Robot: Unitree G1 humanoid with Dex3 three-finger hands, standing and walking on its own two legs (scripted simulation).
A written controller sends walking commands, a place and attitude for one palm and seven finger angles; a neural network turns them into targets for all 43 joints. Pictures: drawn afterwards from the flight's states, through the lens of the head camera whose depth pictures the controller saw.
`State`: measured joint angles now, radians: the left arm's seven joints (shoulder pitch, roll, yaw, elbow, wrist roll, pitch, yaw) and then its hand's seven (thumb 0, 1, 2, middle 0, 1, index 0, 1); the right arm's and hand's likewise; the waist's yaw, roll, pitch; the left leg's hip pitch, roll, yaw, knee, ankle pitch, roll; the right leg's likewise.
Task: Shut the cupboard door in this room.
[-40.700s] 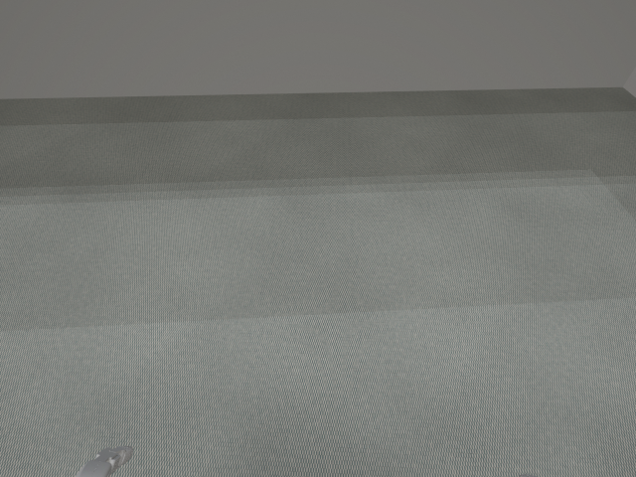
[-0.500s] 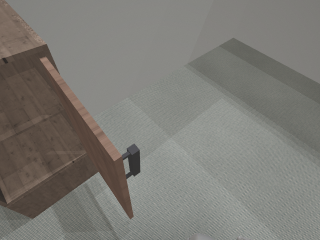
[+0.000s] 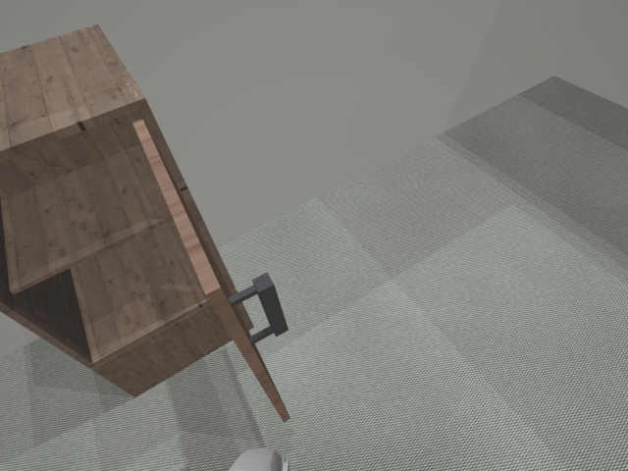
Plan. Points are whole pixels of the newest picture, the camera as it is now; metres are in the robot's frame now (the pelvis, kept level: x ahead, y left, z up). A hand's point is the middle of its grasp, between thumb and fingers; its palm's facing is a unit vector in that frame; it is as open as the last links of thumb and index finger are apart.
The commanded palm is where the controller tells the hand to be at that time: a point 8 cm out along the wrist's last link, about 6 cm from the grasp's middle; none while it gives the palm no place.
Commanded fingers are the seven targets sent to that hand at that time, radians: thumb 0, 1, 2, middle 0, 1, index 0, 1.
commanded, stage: turn or walk to find it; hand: left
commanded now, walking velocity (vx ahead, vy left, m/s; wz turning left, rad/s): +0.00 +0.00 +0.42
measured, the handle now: (259, 313) +0.35 +0.11 -0.05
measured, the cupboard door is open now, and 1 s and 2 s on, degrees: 87 87 87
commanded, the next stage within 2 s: stand and wait in 1.12 s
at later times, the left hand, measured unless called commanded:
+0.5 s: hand out of the picture -0.02 +0.26 -0.17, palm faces +0.28 -0.93 -0.24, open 7.4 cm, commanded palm none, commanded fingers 0.00 0.90 0.90 -0.20 -0.30 -0.20 -0.30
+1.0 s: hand out of the picture -0.02 +0.19 -0.15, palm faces +0.44 -0.86 -0.27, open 7.3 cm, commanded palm none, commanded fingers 0.00 0.90 0.90 -0.20 -0.30 -0.20 -0.30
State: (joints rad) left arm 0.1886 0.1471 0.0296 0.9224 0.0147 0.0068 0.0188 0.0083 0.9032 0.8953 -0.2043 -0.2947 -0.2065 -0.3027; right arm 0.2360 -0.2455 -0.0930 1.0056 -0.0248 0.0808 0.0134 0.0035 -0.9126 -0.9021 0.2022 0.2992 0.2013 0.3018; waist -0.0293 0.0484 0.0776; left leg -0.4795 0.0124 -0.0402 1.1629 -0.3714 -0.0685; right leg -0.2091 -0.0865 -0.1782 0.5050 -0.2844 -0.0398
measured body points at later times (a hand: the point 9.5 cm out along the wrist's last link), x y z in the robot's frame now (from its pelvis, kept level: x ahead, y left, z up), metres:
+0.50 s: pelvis -0.01 +0.04 +0.00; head +0.02 +0.06 +0.45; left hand -0.03 +0.31 -0.15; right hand +0.14 -0.17 -0.14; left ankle -0.04 +0.14 -0.74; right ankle +0.00 -0.11 -0.67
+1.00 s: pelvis +0.00 -0.01 +0.00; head +0.05 -0.02 +0.45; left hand -0.04 +0.23 -0.13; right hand +0.15 -0.23 -0.17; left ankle -0.10 +0.13 -0.66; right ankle +0.02 -0.10 -0.74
